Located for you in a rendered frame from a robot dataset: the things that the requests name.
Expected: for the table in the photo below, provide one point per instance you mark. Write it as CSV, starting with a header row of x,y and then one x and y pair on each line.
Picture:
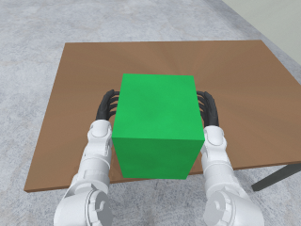
x,y
258,104

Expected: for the robot right hand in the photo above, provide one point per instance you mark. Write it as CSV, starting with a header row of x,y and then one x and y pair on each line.
x,y
209,113

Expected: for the left robot forearm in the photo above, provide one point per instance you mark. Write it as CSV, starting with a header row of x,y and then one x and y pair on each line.
x,y
95,162

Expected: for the robot left hand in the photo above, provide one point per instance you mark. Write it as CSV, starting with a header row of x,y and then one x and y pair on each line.
x,y
105,106

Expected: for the robot left upper arm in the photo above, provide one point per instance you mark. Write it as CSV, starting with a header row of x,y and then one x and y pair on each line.
x,y
89,208

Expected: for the right robot forearm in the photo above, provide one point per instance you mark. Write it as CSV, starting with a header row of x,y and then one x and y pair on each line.
x,y
216,166

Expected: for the carton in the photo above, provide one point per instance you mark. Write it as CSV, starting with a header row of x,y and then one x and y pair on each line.
x,y
158,131

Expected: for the robot right upper arm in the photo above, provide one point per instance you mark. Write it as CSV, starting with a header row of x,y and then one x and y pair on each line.
x,y
224,208

